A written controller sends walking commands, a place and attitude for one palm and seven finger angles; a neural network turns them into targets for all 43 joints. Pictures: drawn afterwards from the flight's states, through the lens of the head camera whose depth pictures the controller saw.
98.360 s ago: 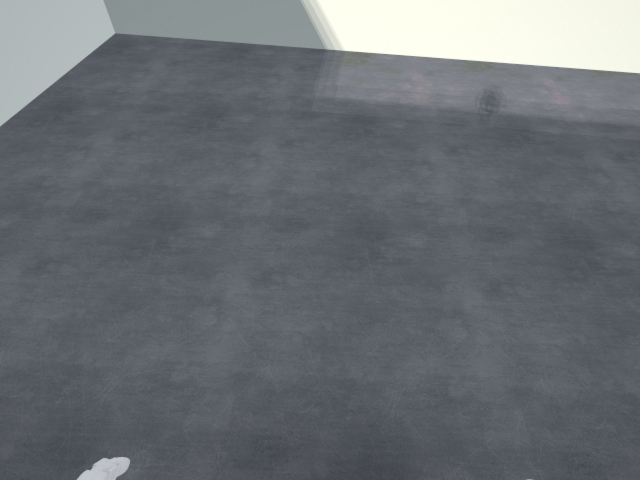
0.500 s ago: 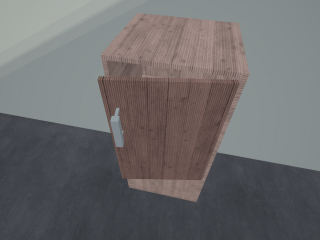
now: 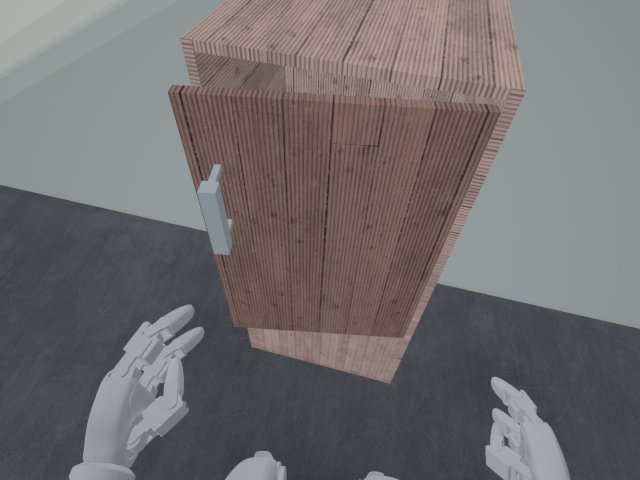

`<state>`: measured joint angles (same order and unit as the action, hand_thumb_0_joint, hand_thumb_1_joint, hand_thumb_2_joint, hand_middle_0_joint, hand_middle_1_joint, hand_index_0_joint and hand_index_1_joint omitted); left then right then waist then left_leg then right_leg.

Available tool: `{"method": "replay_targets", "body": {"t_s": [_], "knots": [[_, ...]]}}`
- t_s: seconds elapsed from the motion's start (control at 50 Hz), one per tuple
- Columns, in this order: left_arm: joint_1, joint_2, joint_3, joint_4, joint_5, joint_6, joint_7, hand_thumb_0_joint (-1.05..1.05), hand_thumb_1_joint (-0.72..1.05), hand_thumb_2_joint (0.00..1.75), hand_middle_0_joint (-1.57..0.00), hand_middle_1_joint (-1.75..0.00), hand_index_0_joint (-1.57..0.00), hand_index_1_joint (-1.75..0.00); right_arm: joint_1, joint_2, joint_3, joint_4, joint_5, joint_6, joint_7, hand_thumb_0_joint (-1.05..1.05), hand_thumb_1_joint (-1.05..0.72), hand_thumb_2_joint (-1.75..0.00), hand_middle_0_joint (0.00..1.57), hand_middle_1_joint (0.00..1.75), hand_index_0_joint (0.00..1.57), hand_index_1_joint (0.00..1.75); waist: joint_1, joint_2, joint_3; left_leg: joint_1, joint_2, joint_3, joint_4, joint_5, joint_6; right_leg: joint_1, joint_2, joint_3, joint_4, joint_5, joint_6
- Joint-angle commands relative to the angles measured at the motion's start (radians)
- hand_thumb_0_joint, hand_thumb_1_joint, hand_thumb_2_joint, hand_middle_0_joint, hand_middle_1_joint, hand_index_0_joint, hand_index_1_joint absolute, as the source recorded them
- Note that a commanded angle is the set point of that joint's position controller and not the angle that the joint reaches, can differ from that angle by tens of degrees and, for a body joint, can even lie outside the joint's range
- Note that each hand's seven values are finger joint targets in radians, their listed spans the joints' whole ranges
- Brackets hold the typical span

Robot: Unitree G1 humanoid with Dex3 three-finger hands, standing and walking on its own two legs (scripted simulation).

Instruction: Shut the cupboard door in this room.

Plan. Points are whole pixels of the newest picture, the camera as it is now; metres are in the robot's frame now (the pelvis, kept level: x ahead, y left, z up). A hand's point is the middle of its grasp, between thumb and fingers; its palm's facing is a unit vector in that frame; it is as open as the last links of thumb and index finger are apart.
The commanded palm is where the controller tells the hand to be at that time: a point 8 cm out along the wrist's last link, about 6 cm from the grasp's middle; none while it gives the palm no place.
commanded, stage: raise the hand and make a fist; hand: left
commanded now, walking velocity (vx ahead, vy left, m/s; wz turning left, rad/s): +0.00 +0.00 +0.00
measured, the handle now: (219, 210) +0.47 +0.17 +0.06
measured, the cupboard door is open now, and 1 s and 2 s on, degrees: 11 11 11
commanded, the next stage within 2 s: bring the fist close to the handle in 1.60 s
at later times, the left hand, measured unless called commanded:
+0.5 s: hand (161, 408) +0.20 +0.18 +0.04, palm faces +0.00 -1.00 -0.02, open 4.2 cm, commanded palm +0.17 +0.24 +0.04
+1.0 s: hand (129, 389) +0.21 +0.22 +0.05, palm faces +0.00 -1.00 -0.03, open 3.0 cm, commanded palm +0.19 +0.27 +0.06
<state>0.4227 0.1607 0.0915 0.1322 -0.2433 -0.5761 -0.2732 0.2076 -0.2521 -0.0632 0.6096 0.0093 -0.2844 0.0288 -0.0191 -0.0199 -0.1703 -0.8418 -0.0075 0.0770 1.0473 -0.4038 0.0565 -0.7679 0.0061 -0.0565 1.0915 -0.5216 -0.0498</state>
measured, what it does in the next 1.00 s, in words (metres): stands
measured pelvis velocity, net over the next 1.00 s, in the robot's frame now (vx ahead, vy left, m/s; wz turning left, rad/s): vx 0.00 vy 0.03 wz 0.01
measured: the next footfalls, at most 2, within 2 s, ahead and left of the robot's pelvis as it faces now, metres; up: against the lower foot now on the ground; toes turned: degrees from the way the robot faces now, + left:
none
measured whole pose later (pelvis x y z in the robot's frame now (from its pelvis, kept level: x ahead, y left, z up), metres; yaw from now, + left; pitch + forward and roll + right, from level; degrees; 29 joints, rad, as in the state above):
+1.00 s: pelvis +0.00 +0.03 +0.00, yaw +1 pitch +13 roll -4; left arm 0.44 0.26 0.11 -0.09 -0.27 -0.38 -0.22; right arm 0.23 -0.22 0.04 0.47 0.02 -0.18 -0.02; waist 0.01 0.03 -0.15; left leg -0.90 0.00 0.03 1.12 -0.44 0.09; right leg -0.77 0.02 -0.10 1.06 -0.52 -0.01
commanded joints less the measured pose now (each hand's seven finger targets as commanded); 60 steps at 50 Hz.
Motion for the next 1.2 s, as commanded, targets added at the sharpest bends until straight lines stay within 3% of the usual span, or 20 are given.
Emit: {"method": "replay_targets", "body": {"t_s": [0.0, 0.02, 0.04, 0.12, 0.18, 0.26, 0.32, 0.38, 0.46, 0.5, 0.6, 0.64, 0.76, 0.88, 1.1, 1.18], "knots": [[0.14, 0.186, 0.143, -0.261, -0.071, -0.026, -0.058, 0.0, 0.9, 0.9, -0.49, -0.62, -0.49, -0.62, -0.123, -0.12, -0.04, -0.28, 0.03, -0.01, -0.023, 0.0, -0.9, -0.9, 0.2, 0.3, 0.2, 0.3, 0.103, 0.081, -0.131, 0.001, -0.01, -0.1, -0.034, -0.058, -0.043, -0.041, -0.007, 0.154, -0.155, -0.107, 0.003], [0.094, 0.233, 0.185, -0.33, -0.078, -0.011, -0.036, 0.0, 0.9, 0.9, -0.51, -0.64, -0.51, -0.64, -0.109, -0.114, -0.04, -0.275, 0.032, -0.004, -0.034, 0.0, -0.9, -0.9, 0.2, 0.3, 0.2, 0.3, 0.092, 0.097, -0.144, -0.016, -0.006, -0.102, -0.015, -0.077, -0.04, -0.041, -0.004, 0.176, -0.165, -0.142, 0.008], [0.071, 0.214, 0.158, -0.437, -0.081, -0.011, -0.023, 0.0, 0.9, 0.9, -0.53, -0.66, -0.53, -0.66, -0.092, -0.107, -0.034, -0.289, 0.033, -0.003, -0.042, 0.0, -0.9, -0.9, 0.2, 0.3, 0.2, 0.3, 0.074, 0.12, -0.172, 0.019, 0.0, -0.109, 0.004, -0.038, -0.03, -0.036, -0.003, 0.183, -0.176, -0.106, 0.014], [-0.03, 0.173, 0.092, -0.548, -0.077, -0.053, -0.006, 0.0, 0.9, 0.9, -0.6, -0.74, -0.6, -0.74, -0.03, -0.088, -0.014, -0.233, 0.025, -0.01, -0.072, 0.0, -0.9, -0.9, 0.2, 0.3, 0.2, 0.3, -0.018, 0.061, -0.176, 0.007, 0.015, -0.123, 0.121, 0.098, -0.015, -0.05, -0.005, 0.213, -0.154, 0.177, 0.068], [-0.016, 0.168, 0.076, -0.44, -0.083, -0.039, -0.071, 0.0, 0.9, 0.9, -0.66, -0.8, -0.66, -0.8, -0.023, -0.096, -0.009, -0.193, 0.025, -0.014, -0.087, 0.0, -0.9, -0.9, 0.2, 0.3, 0.2, 0.3, -0.035, 0.046, -0.142, -0.036, 0.024, -0.132, 0.152, 0.103, -0.017, -0.072, -0.007, 0.198, -0.138, 0.228, 0.079], [0.076, 0.202, 0.139, -0.341, -0.105, 0.079, -0.138, 0.0, 0.9, 0.9, -0.73, -0.88, -0.73, -0.88, -0.041, -0.093, -0.008, -0.211, 0.041, 0.007, -0.095, 0.0, -0.9, -0.9, 0.2, 0.3, 0.2, 0.3, 0.015, -0.012, -0.211, -0.057, 0.021, -0.131, 0.137, 0.135, -0.017, 0.041, -0.034, 0.233, -0.162, 0.289, 0.113], [0.127, 0.245, 0.232, -0.336, -0.124, 0.147, -0.121, 0.0, 0.9, 0.9, -0.79, -0.94, -0.79, -0.94, -0.058, -0.08, -0.009, -0.222, 0.043, 0.033, -0.096, 0.0, -0.9, -0.9, 0.2, 0.3, 0.2, 0.3, 0.058, -0.033, -0.253, -0.055, 0.02, -0.132, 0.108, 0.164, -0.022, 0.138, -0.051, 0.247, -0.168, 0.364, 0.134], [0.12, 0.21, 0.225, -0.373, -0.133, 0.135, -0.085, 0.0, 0.9, 0.9, -0.84, -1.0, -0.84, -1.0, -0.053, -0.068, -0.004, -0.227, 0.038, 0.044, -0.093, 0.0, -0.9, -0.9, 0.2, 0.3, 0.2, 0.3, 0.059, -0.026, -0.231, -0.023, 0.021, -0.13, 0.067, 0.173, -0.029, 0.134, -0.046, 0.21, -0.162, 0.384, 0.124], [0.093, 0.168, 0.156, -0.375, -0.115, 0.076, -0.052, 0.0, 0.9, 0.9, -0.92, -1.08, -0.92, -1.08, -0.046, -0.077, -0.001, -0.224, 0.029, 0.037, -0.089, 0.0, -0.9, -0.9, 0.2, 0.3, 0.2, 0.3, 0.037, -0.004, -0.175, 0.005, 0.023, -0.137, 0.03, 0.138, -0.029, 0.039, -0.02, 0.151, -0.149, 0.266, 0.09], [0.09, 0.165, 0.135, -0.36, -0.108, 0.055, -0.049, 0.0, 0.9, 0.9, -0.95, -1.12, -0.95, -1.12, -0.041, -0.088, -0.003, -0.229, 0.03, 0.033, -0.088, 0.0, -0.9, -0.9, 0.2, 0.3, 0.2, 0.3, 0.028, -0.02, -0.158, 0.004, 0.023, -0.136, 0.02, 0.094, -0.027, -0.003, -0.011, 0.138, -0.159, 0.164, 0.077], [0.063, 0.188, 0.117, -0.404, -0.094, 0.04, -0.021, 0.0, 0.9, 0.9, -1.04, -1.22, -1.04, -1.22, -0.039, -0.108, -0.001, -0.247, 0.029, 0.026, -0.089, 0.0, -0.9, -0.9, 0.2, 0.3, 0.2, 0.3, 0.034, 0.055, -0.159, 0.067, 0.025, -0.147, -0.046, 0.029, -0.023, -0.056, 0.017, 0.074, -0.157, 0.013, 0.027], [0.062, 0.199, 0.122, -0.436, -0.083, 0.044, 0.006, 0.0, 0.9, 0.9, -1.08, -1.26, -1.08, -1.26, -0.037, -0.112, 0.002, -0.251, 0.025, 0.027, -0.087, 0.0, -0.9, -0.9, 0.2, 0.3, 0.2, 0.3, 0.044, 0.089, -0.184, 0.112, 0.028, -0.161, -0.084, 0.026, -0.026, -0.048, 0.025, 0.038, -0.137, 0.038, 0.016], [0.043, 0.173, 0.077, -0.439, -0.046, 0.087, 0.059, 0.0, 0.9, 0.9, -1.19, -1.38, -1.19, -1.38, -0.026, -0.12, 0.015, -0.262, 0.022, 0.046, -0.076, 0.0, -0.9, -0.9, 0.2, 0.3, 0.2, 0.3, 0.021, 0.123, -0.133, 0.186, 0.045, -0.218, -0.168, -0.041, -0.042, -0.084, 0.039, -0.019, -0.127, 0.06, 0.011], [-0.003, 0.182, 0.079, -0.431, -0.04, 0.127, 0.056, 0.0, 0.9, 0.9, -1.3, -1.5, -1.3, -1.5, -0.012, -0.129, 0.027, -0.277, 0.018, 0.059, -0.07, 0.0, -0.9, -0.9, 0.2, 0.3, 0.2, 0.3, 0.015, 0.116, -0.123, 0.223, 0.049, -0.241, -0.197, -0.043, -0.055, -0.074, 0.043, -0.03, -0.141, 0.076, 0.01], [-0.088, 0.21, 0.104, -0.435, -0.046, 0.158, 0.034, 0.0, 0.9, 0.9, -1.3, -1.5, -1.3, -1.5, 0.006, -0.138, 0.037, -0.279, 0.02, 0.061, -0.067, 0.0, -0.9, -0.9, 0.2, 0.3, 0.2, 0.3, 0.014, 0.143, -0.144, 0.287, 0.05, -0.254, -0.218, 0.006, -0.069, -0.039, 0.044, -0.029, -0.164, 0.112, 0.009], [-0.105, 0.215, 0.114, -0.407, -0.052, 0.176, 0.03, 0.0, 0.9, 0.9, -1.3, -1.5, -1.3, -1.5, 0.008, -0.139, 0.04, -0.273, 0.021, 0.063, -0.067, 0.0, -0.9, -0.9, 0.2, 0.3, 0.2, 0.3, 0.011, 0.12, -0.125, 0.274, 0.046, -0.241, -0.221, 0.017, -0.065, -0.013, 0.045, -0.029, -0.184, 0.123, 0.009]]}}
